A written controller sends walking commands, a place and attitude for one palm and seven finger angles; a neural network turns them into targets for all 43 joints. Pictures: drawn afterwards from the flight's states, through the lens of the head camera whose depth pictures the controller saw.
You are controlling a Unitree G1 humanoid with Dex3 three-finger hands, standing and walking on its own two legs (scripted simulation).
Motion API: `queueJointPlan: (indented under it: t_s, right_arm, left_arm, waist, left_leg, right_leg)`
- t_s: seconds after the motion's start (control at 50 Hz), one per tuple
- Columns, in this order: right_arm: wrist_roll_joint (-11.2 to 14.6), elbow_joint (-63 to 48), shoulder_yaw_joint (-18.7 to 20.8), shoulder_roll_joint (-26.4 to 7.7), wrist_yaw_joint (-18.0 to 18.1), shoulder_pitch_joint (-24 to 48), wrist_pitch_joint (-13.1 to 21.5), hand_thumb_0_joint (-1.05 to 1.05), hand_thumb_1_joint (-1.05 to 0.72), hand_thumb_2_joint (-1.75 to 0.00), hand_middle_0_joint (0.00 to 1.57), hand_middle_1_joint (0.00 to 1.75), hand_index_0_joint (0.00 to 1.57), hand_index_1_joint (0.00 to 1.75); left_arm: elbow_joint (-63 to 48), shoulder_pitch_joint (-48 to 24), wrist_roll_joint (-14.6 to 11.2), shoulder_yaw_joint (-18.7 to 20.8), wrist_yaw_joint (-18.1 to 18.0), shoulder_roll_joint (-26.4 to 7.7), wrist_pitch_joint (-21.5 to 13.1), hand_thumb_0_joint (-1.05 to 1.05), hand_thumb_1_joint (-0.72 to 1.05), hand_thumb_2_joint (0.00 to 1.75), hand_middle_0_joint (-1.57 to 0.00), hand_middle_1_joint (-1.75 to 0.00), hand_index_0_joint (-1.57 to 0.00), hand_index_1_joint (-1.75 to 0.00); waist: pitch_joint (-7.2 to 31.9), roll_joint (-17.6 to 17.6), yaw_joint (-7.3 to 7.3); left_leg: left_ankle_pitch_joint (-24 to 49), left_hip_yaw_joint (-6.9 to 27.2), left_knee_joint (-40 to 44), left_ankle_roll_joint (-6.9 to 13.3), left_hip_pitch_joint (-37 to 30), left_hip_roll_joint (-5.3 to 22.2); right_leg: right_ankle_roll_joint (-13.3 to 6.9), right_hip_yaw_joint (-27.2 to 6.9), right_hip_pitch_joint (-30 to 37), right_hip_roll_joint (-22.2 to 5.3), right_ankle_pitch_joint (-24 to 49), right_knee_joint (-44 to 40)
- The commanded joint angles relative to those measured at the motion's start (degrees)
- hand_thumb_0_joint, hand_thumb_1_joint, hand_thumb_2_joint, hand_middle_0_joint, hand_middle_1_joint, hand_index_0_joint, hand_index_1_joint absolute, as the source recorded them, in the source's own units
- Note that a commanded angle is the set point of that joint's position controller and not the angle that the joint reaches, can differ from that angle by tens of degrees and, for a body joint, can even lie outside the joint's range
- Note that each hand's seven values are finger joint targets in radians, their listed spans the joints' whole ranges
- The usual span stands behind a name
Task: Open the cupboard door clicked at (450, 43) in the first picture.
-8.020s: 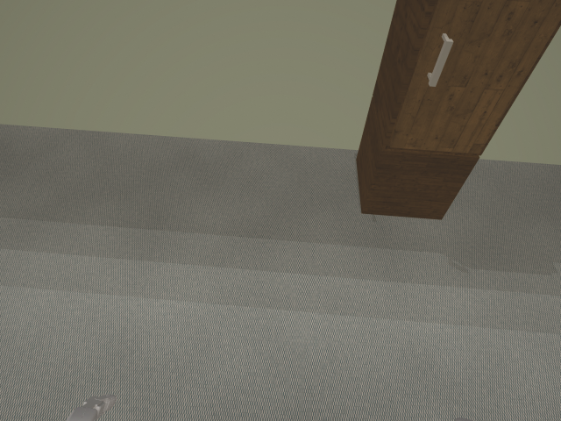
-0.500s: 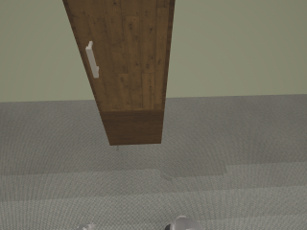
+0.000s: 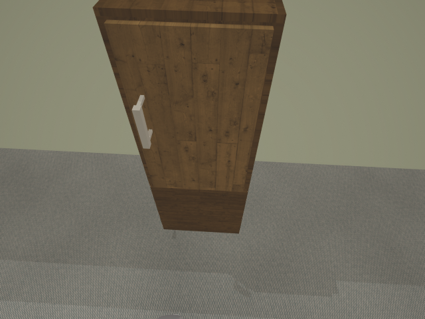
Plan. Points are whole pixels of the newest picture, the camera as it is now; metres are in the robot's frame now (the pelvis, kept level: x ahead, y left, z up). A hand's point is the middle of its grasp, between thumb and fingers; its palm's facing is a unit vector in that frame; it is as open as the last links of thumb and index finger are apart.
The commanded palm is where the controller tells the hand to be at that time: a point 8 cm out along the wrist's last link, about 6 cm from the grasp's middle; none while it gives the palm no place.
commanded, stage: come to a stop and stand still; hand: left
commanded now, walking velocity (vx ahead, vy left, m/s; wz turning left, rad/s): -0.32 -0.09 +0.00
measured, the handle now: (144, 122) +0.55 +0.24 +0.01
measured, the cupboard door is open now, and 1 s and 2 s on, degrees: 0 0 0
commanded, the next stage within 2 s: look again from close up in 1.24 s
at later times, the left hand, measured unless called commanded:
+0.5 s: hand out of the picture +0.03 +0.15 -0.15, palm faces +0.01 -0.95 -0.32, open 7.3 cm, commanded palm none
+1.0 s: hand out of the picture -0.05 +0.16 -0.18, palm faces +0.06 -0.98 -0.20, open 7.3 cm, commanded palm none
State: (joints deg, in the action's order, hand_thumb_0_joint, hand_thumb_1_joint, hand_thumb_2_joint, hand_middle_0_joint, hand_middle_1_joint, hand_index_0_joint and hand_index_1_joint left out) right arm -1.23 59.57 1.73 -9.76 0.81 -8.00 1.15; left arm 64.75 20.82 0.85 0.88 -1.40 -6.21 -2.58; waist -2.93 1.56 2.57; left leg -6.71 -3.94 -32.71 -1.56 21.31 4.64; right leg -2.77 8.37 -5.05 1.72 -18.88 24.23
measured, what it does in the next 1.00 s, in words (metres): steps on the spot: right foot, then left foot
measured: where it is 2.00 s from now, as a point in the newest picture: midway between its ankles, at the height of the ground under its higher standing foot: outside the picture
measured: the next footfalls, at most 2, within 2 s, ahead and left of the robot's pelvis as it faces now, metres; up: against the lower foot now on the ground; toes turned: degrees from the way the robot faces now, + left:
right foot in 0.40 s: +0.01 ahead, -0.16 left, +0.00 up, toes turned -5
left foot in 0.86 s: -0.03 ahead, +0.10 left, +0.00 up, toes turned +2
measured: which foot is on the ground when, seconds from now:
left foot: down 0.00-0.40, up 0.42-0.84, down 0.86-1.00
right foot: down 0.00-0.06, up 0.08-0.38, down 0.40-1.00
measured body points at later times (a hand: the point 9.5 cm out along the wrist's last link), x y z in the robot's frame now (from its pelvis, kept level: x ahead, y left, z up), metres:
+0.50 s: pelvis -0.03 -0.06 -0.01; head -0.03 -0.10 +0.44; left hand +0.03 +0.20 -0.13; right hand +0.02 -0.31 -0.17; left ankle +0.03 +0.10 -0.70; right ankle -0.03 -0.17 -0.74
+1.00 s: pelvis -0.04 -0.02 +0.00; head -0.02 -0.01 +0.45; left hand -0.05 +0.22 -0.16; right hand -0.01 -0.25 -0.15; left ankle -0.07 +0.10 -0.74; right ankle -0.03 -0.16 -0.73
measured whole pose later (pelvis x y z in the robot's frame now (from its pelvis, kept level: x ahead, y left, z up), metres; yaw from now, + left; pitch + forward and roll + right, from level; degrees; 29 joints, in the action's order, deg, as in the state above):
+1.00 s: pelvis -0.04 -0.02 +0.00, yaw -1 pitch +0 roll +1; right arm -1.2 61.0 1.0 -8.4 2.2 -14.0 -0.7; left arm 63.3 16.6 0.8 2.0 -1.3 -10.9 2.3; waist -1.5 -2.7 2.1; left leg -17.1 -3.5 -25.3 0.3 8.0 -0.4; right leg 1.1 2.4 -15.1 -4.9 -17.0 31.5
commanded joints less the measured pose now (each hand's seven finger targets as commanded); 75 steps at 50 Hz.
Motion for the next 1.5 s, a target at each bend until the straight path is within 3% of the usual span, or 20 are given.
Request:
queueJointPlan:
  t_s: [0.0,0.06,0.18,0.3,0.34,0.38,0.42,0.44,0.5,0.62,0.72,0.8,0.86,0.92,0.98,1.08,1.3,1.32,1.36,1.48]
  right_arm:
    - [0.7,1.7,0.7,-6.7,1.4,-11.3,0.9,0.00,-0.90,-0.90,0.20,0.30,0.20,0.30]
    - [1.1,1.5,1.5,-8.9,2.8,-9.2,-0.8,0.00,-0.90,-0.90,0.20,0.30,0.20,0.30]
    - [0.1,-2.9,3.7,-9.4,2.8,-2.6,-2.1,0.00,-0.90,-0.90,0.20,0.30,0.20,0.30]
    - [-0.5,-5.6,4.4,-10.0,1.1,3.1,-2.5,0.00,-0.90,-0.90,0.20,0.30,0.20,0.30]
    - [-0.1,-6.1,4.1,-8.3,0.4,3.8,-3.1,0.00,-0.90,-0.90,0.20,0.30,0.20,0.30]
    - [0.7,-7.7,2.6,-1.5,-0.6,2.0,-3.9,0.00,-0.90,-0.90,0.20,0.30,0.20,0.30]
    - [0.2,-7.9,3.1,-4.8,-1.4,2.5,-4.7,0.00,-0.90,-0.90,0.20,0.30,0.20,0.30]
    - [-0.1,-7.0,3.0,-5.1,-1.3,1.6,-4.9,0.00,-0.90,-0.90,0.20,0.30,0.20,0.30]
    - [-0.5,-3.5,3.2,-6.7,-1.7,-6.4,-4.1,0.00,-0.90,-0.90,0.20,0.30,0.20,0.30]
    - [-0.3,-4.8,2.5,-6.6,-1.5,-4.6,-3.0,0.00,-0.90,-0.90,0.20,0.30,0.20,0.30]
    - [0.5,-4.6,1.6,-5.0,-0.9,-5.4,-2.5,0.00,-0.90,-0.90,0.20,0.30,0.20,0.30]
    - [0.8,-0.5,0.9,-4.2,-0.1,-13.4,-1.5,0.00,-0.90,-0.90,0.20,0.30,0.20,0.30]
    - [0.4,-1.5,1.7,-10.6,0.6,-10.7,-1.0,0.00,-0.90,-0.90,0.20,0.30,0.20,0.30]
    - [0.2,-0.7,0.6,-7.4,1.2,-6.5,-0.7,0.00,-0.90,-0.90,0.20,0.30,0.20,0.30]
    - [0.6,0.4,0.1,-6.2,1.8,-7.7,-0.4,0.00,-0.90,-0.90,0.20,0.30,0.20,0.30]
    - [1.0,1.9,0.1,-5.3,1.6,-9.4,-0.3,0.00,-0.90,-0.90,0.20,0.30,0.20,0.30]
    - [0.8,4.3,-0.7,-4.2,1.6,-10.4,0.2,0.00,-0.90,-0.90,0.20,0.30,0.20,0.30]
    - [1.3,0.0,-0.6,-6.9,0.8,-6.5,0.9,0.00,-0.90,-0.90,0.20,0.30,0.20,0.30]
    - [0.3,-0.7,-0.8,-3.9,0.4,-9.2,0.8,0.00,-0.90,-0.90,0.20,0.30,0.20,0.30]
    - [0.2,-1.6,-1.1,-5.1,0.9,-12.6,1.0,0.00,-0.90,-0.90,0.20,0.30,0.20,0.30]
  left_arm:
    - [-1.9,5.0,-0.8,0.0,-1.8,-4.6,0.6,0.00,0.90,0.90,-0.20,-0.30,-0.20,-0.30]
    - [-3.3,4.1,-0.5,0.8,-1.9,-7.1,2.9,0.00,0.90,0.90,-0.20,-0.30,-0.20,-0.30]
    - [-7.4,-0.4,0.0,3.5,-0.9,-7.2,4.9,0.00,0.90,0.90,-0.20,-0.30,-0.20,-0.30]
    - [-9.7,-0.3,0.0,3.5,-0.1,-5.9,4.8,0.00,0.90,0.90,-0.20,-0.30,-0.20,-0.30]
    - [-7.8,4.7,0.3,3.6,-0.2,-7.5,3.9,0.00,0.90,0.90,-0.20,-0.30,-0.20,-0.30]
    - [-10.2,-0.5,1.4,3.8,-0.4,-16.0,2.7,0.00,0.90,0.90,-0.20,-0.30,-0.20,-0.30]
    - [-13.3,-8.2,1.3,4.0,-0.5,-17.9,3.2,0.00,0.90,0.90,-0.20,-0.30,-0.20,-0.30]
    - [-13.4,-9.4,1.1,4.4,-0.7,-17.9,2.8,0.00,0.90,0.90,-0.20,-0.30,-0.20,-0.30]
    - [-13.5,-11.4,0.8,4.0,-0.5,-15.4,2.3,0.00,0.90,0.90,-0.20,-0.30,-0.20,-0.30]
    - [-10.2,-1.4,0.6,4.1,-0.8,-14.4,1.7,0.00,0.90,0.90,-0.20,-0.30,-0.20,-0.30]
    - [-8.8,-1.1,1.0,4.4,-0.9,-15.1,1.9,0.00,0.90,0.90,-0.20,-0.30,-0.20,-0.30]
    - [-7.8,-5.5,0.0,3.6,-0.8,-13.1,2.7,0.00,0.90,0.90,-0.20,-0.30,-0.20,-0.30]
    - [-7.5,-4.6,-0.3,1.9,-0.2,-7.2,3.1,0.00,0.90,0.90,-0.20,-0.30,-0.20,-0.30]
    - [-5.2,-5.7,0.3,1.3,0.0,-6.7,3.5,0.00,0.90,0.90,-0.20,-0.30,-0.20,-0.30]
    - [-2.9,-3.2,-0.1,0.9,0.0,-7.1,2.9,0.00,0.90,0.90,-0.20,-0.30,-0.20,-0.30]
    - [-0.9,-2.8,-0.2,0.5,-0.6,-8.3,2.1,0.00,0.90,0.90,-0.20,-0.30,-0.20,-0.30]
    - [-0.5,-3.5,-0.4,0.2,-0.8,-7.8,2.3,0.00,0.90,0.90,-0.20,-0.30,-0.20,-0.30]
    - [0.9,0.7,0.4,-0.2,-3.2,-9.5,0.8,0.00,0.90,0.90,-0.20,-0.30,-0.20,-0.30]
    - [-2.2,-2.5,-0.1,0.2,-1.9,-11.5,0.3,0.00,0.90,0.90,-0.20,-0.30,-0.20,-0.30]
    - [-3.3,-3.9,-0.1,-0.3,-0.7,-8.3,1.3,0.00,0.90,0.90,-0.20,-0.30,-0.20,-0.30]
  waist:
    - [10.3,3.8,-3.59]
    - [6.2,13.3,-3.72]
    - [9.5,4.3,-2.85]
    - [8.4,11.2,-1.26]
    - [7.5,6.4,1.42]
    - [0.4,-18.9,0.11]
    - [-3.4,-11.8,-1.11]
    - [-4.9,-15.6,-1.28]
    - [-3.4,-12.5,-3.61]
    - [1.2,-10.4,1.28]
    - [3.8,-11.8,1.49]
    - [5.8,-10.5,-2.78]
    - [4.0,8.1,-1.78]
    - [-2.6,10.3,-1.32]
    - [-1.4,7.0,-1.00]
    - [0.9,-5.2,-2.30]
    - [-0.1,-0.1,-1.99]
    - [-1.4,-1.3,-0.96]
    - [1.4,3.9,-1.95]
    - [1.8,0.0,-2.51]
  left_leg:
    - [54.5,7.6,1.8,6.2,-27.8,11.8]
    - [65.2,11.9,8.2,13.6,-22.2,18.7]
    - [41.9,7.7,9.0,12.8,-18.6,16.6]
    - [10.9,6.3,11.0,9.6,-6.4,13.0]
    - [-10.6,4.3,6.4,5.4,2.3,7.8]
    - [-24.7,0.9,-10.9,-0.5,8.4,-2.8]
    - [-20.6,5.7,-19.1,0.5,3.7,-1.4]
    - [-17.8,6.9,-21.7,0.8,6.0,-1.8]
    - [-10.5,5.0,-25.1,0.1,5.6,-2.2]
    - [-13.3,4.0,-17.8,-1.2,9.1,-2.3]
    - [-18.5,2.9,-5.5,-0.6,1.2,-2.9]
    - [-4.4,0.9,12.5,0.3,-16.4,-3.8]
    - [-0.2,15.4,18.0,7.0,-13.0,11.8]
    - [-0.7,11.0,20.3,6.8,-7.3,7.5]
    - [14.1,6.9,14.3,5.7,-11.5,5.1]
    - [9.5,4.6,10.9,2.7,-13.7,2.2]
    - [6.5,4.8,13.9,2.5,-12.8,2.1]
    - [14.2,3.1,3.3,1.2,-8.6,2.7]
    - [-1.6,3.4,8.1,2.1,-7.4,0.1]
    - [5.7,5.6,8.8,3.9,-8.7,2.5]
  right_leg:
    - [2.7,-4.8,-11.5,-7.1,18.7,7.8]
    - [4.1,-6.8,-15.0,-4.7,-17.2,25.0]
    - [4.8,-9.9,-21.2,-4.0,-11.1,40.0]
    - [4.2,-5.4,-10.0,-4.7,-5.8,20.7]
    - [4.5,-4.4,-0.3,-4.6,3.9,6.1]
    - [-1.3,-28.7,-11.8,-22.0,-11.3,-13.6]
    - [-4.5,-30.0,-25.1,-23.8,-25.2,-19.1]
    - [-3.5,-31.7,-24.1,-22.2,-23.6,-19.1]
    - [-1.6,-20.9,-17.1,-18.0,-9.7,-14.3]
    - [-5.0,-20.7,0.5,-20.3,4.5,-10.9]
    - [-7.1,-20.1,1.0,-21.0,16.6,-8.1]
    - [-1.6,-13.4,-8.1,-13.9,12.8,-2.0]
    - [3.5,-4.4,-13.2,-5.9,-1.6,8.2]
    - [3.7,-4.9,-11.4,-6.1,0.3,9.7]
    - [3.6,-6.0,-8.9,-6.5,6.7,3.4]
    - [2.6,-8.7,-5.0,-9.0,22.1,-0.4]
    - [2.8,-8.4,-3.2,-8.6,17.7,-2.4]
    - [2.1,-10.8,-4.8,-10.6,34.0,0.8]
    - [0.6,-9.8,-3.1,-10.4,23.0,3.2]
    - [1.2,-6.9,-5.4,-6.9,10.7,4.6]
